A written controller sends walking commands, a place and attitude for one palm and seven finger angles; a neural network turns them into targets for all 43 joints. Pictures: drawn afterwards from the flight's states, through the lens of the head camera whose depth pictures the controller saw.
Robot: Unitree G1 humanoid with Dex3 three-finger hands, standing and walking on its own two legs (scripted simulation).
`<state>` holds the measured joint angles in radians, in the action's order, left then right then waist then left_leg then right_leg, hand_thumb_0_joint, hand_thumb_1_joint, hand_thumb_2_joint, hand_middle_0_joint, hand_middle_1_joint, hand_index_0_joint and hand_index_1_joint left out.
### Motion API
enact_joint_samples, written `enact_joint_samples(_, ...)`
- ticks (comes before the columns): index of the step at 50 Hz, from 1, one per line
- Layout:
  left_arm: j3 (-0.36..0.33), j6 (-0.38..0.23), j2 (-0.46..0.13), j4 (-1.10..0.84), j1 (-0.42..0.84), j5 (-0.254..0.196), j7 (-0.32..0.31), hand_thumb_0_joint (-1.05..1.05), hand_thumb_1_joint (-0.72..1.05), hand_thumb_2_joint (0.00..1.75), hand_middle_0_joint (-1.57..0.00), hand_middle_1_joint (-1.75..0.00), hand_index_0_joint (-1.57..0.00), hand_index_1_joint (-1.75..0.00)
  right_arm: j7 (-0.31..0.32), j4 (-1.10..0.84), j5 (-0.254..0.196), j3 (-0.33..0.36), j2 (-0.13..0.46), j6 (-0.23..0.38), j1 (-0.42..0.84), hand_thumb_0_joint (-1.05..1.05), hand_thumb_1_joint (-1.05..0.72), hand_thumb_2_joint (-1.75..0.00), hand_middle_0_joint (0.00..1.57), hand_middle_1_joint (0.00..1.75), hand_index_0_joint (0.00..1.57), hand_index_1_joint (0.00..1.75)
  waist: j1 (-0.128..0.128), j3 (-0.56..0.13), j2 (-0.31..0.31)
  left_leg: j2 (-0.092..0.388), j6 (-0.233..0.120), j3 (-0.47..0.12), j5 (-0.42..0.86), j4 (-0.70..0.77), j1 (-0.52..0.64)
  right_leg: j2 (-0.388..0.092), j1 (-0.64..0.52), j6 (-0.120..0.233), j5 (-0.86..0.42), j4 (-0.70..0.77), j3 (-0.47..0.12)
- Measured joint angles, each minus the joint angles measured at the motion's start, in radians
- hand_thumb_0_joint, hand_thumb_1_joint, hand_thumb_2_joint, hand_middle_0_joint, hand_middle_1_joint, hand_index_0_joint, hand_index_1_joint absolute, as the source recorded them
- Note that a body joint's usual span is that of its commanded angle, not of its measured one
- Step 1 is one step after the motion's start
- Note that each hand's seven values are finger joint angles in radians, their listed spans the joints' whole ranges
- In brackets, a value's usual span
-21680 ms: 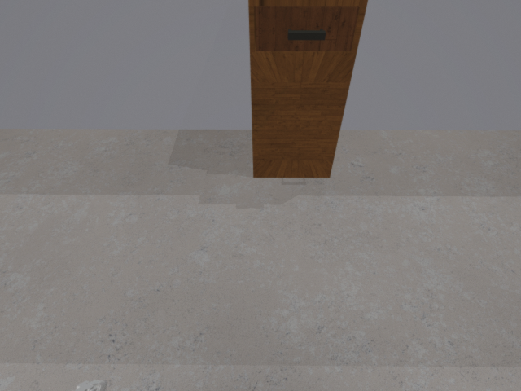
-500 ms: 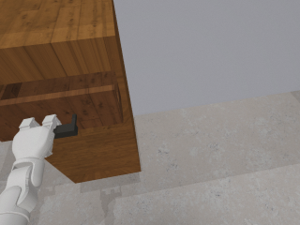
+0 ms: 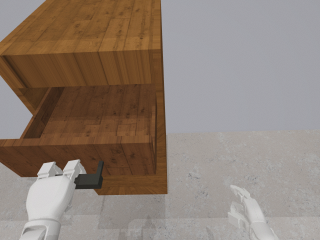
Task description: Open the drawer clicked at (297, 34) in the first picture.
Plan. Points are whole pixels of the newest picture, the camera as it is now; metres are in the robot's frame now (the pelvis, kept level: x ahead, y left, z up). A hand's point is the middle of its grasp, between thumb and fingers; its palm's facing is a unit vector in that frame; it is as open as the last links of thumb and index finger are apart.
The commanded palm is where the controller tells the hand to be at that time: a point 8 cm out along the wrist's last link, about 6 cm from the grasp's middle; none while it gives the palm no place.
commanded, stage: pull the drawer open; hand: left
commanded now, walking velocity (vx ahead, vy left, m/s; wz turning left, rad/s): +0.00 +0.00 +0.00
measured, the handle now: (74, 173) +0.24 +0.26 +0.04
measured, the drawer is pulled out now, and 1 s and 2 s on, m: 0.20 0.27 0.27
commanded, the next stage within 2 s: open the thumb to release the handle in 0.30 s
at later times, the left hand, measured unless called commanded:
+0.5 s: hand (54, 234) +0.12 +0.25 +0.02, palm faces -0.01 -0.04 -1.00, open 6.2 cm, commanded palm +0.10 +0.25 +0.08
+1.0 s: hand (54, 231) +0.12 +0.25 +0.03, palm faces -0.02 -0.06 -1.00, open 13.2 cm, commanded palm +0.10 +0.25 +0.07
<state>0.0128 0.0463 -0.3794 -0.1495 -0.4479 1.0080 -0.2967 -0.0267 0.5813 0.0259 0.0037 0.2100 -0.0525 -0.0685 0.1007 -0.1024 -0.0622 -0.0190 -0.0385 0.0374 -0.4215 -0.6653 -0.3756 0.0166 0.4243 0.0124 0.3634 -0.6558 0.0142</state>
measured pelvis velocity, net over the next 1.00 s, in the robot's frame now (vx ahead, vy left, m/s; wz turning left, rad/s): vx -0.05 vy -0.04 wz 0.02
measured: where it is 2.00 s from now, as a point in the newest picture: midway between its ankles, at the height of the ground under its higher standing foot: outside the picture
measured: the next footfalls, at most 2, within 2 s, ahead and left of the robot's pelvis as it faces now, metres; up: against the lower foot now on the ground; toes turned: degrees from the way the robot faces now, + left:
none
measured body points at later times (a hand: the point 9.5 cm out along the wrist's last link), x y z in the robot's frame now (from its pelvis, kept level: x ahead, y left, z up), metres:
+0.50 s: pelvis -0.02 -0.01 -0.01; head +0.02 -0.04 +0.44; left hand +0.11 +0.25 +0.08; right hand +0.19 -0.25 -0.11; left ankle -0.06 +0.09 -0.72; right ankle -0.02 -0.11 -0.72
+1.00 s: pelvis -0.05 -0.04 +0.00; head -0.03 -0.07 +0.45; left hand +0.12 +0.25 +0.08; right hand +0.17 -0.25 -0.10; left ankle -0.06 +0.09 -0.72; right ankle -0.02 -0.11 -0.72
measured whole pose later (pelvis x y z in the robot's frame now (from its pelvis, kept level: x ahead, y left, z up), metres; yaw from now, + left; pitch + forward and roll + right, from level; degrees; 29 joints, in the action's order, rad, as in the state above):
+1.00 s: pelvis -0.05 -0.04 +0.00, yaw +1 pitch +4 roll +1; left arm -0.08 -0.11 -0.44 -0.03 -0.43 0.98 -0.31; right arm 0.06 0.64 0.03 0.02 0.24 -0.03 -0.10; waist 0.11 -0.05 -0.06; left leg 0.00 0.00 0.01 -0.35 -0.66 -0.38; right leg 0.03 0.43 0.06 0.31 -0.67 0.05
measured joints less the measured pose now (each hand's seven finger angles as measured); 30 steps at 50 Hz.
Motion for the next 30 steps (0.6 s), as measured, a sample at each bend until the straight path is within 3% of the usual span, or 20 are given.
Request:
enact_joint_samples(9,-0.031,-0.020,-0.009,-0.097,-0.160,-0.019,-0.020,0.06,0.66,0.72,-0.24,-1.31,-0.37,-1.31,-0.017,-0.019,0.008,-0.015,0.011,-0.008,-0.032,0.01,-0.90,-0.90,0.20,0.30,0.20,0.30,0.004,-0.001,0.001,0.014,0.009,0.007,-0.011,-0.017,-0.010,0.014,0.014,0.009,0.006,-0.017,-0.006)
enact_joint_samples(20,-0.067,-0.060,-0.028,-0.181,-0.357,-0.048,-0.106,0.05,0.66,0.72,-0.25,-1.30,-0.36,-1.30,-0.024,-0.025,0.009,0.015,0.053,-0.033,-0.075,0.01,-0.90,-0.90,0.20,0.30,0.20,0.30,-0.010,-0.016,0.011,0.026,0.013,0.025,-0.028,-0.068,-0.065,0.026,0.080,0.014,0.017,-0.073,-0.022)
enact_joint_samples(24,-0.070,-0.097,-0.055,-0.129,-0.282,-0.006,-0.134,0.03,0.65,0.75,-0.30,-1.31,-0.36,-1.31,0.001,-0.011,0.019,0.038,0.056,-0.033,-0.076,0.01,-0.90,-0.90,0.20,0.30,0.20,0.30,-0.003,-0.001,0.014,0.015,0.013,0.008,-0.029,-0.104,-0.097,0.013,0.106,0.018,0.027,-0.112,-0.005)
enact_joint_samples(30,-0.064,-0.093,-0.028,-0.047,-0.155,-0.013,-0.141,0.02,0.55,0.74,-0.38,-1.33,-0.38,-1.32,0.032,0.028,0.004,0.040,0.029,-0.023,-0.065,0.01,-0.90,-0.90,0.20,0.30,0.20,0.30,-0.003,-0.002,0.004,0.008,0.019,-0.010,-0.024,-0.129,-0.109,0.005,0.113,0.025,0.032,-0.140,0.014)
